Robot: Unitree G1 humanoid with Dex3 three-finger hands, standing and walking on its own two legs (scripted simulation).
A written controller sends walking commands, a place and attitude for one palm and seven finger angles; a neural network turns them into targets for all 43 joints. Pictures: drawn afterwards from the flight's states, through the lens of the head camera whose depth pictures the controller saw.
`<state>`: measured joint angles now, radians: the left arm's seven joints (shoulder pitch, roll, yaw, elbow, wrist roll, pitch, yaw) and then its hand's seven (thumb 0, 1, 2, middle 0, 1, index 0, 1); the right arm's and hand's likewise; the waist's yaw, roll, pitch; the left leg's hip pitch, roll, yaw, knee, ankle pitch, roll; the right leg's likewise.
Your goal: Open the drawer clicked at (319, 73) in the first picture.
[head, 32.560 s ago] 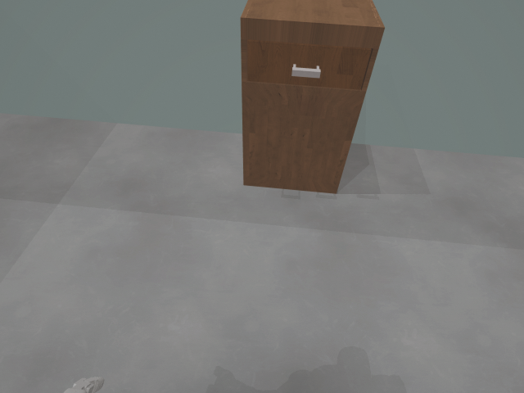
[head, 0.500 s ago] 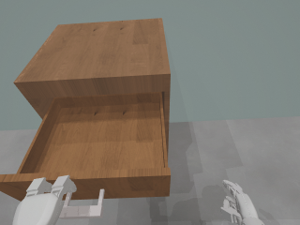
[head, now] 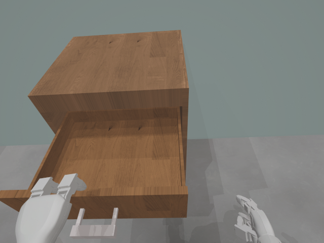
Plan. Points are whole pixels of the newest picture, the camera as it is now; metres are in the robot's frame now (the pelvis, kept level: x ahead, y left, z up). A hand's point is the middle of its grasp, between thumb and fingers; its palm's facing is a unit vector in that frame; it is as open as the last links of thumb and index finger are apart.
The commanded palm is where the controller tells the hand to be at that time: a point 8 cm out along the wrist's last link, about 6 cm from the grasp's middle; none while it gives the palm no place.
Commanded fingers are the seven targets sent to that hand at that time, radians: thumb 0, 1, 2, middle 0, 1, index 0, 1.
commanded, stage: lift the hand off the handle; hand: left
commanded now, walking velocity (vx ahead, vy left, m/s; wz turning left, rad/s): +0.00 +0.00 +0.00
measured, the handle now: (96, 222) +0.17 +0.21 -0.05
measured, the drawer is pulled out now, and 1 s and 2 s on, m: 0.30 0.30 0.30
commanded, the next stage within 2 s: draw the hand back to the body in 0.68 s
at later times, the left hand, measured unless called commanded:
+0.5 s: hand (52, 208) +0.15 +0.25 +0.09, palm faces +0.07 -0.13 -0.99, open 13.8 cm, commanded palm +0.12 +0.24 +0.15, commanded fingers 0.00 -0.50 0.30 -0.30 -1.20 -0.30 -1.20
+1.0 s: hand (44, 203) +0.15 +0.26 +0.11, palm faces +0.11 -0.12 -0.99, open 13.8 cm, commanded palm +0.12 +0.24 +0.17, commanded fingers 0.00 -0.50 0.30 -0.30 -1.20 -0.30 -1.20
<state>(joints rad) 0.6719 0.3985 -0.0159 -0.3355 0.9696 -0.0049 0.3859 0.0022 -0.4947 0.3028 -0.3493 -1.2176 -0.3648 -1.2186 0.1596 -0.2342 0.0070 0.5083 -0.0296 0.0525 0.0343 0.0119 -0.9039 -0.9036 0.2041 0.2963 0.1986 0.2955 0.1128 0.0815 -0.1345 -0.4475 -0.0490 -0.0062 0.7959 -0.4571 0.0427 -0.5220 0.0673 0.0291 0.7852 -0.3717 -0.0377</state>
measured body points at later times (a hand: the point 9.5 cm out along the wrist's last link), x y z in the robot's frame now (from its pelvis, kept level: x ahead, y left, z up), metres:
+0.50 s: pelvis +0.01 +0.01 +0.02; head +0.01 -0.02 +0.46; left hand +0.14 +0.25 +0.14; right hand +0.24 -0.19 -0.06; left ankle -0.03 +0.09 -0.71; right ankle +0.01 -0.10 -0.71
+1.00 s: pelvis +0.01 +0.02 +0.02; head +0.00 -0.01 +0.47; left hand +0.14 +0.26 +0.16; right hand +0.24 -0.16 -0.06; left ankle -0.03 +0.09 -0.71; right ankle +0.01 -0.10 -0.71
